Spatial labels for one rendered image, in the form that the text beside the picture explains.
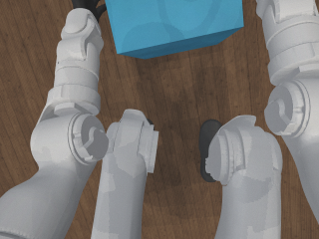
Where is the robot right foot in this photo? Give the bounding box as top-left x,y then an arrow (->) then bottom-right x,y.
198,119 -> 222,182

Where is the robot left hand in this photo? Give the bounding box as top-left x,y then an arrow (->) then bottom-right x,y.
72,0 -> 107,24

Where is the robot left forearm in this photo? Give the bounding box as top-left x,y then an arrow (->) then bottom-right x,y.
36,8 -> 104,125

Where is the robot left shin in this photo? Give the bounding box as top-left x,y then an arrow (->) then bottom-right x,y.
102,109 -> 151,160

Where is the right robot upper arm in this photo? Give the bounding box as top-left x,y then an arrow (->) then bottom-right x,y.
264,78 -> 319,224

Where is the robot right forearm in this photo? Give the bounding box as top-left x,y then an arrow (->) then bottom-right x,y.
256,0 -> 319,86

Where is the carton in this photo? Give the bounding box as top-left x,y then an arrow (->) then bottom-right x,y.
105,0 -> 244,60

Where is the left robot upper arm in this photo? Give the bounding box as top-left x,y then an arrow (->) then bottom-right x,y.
0,112 -> 109,239

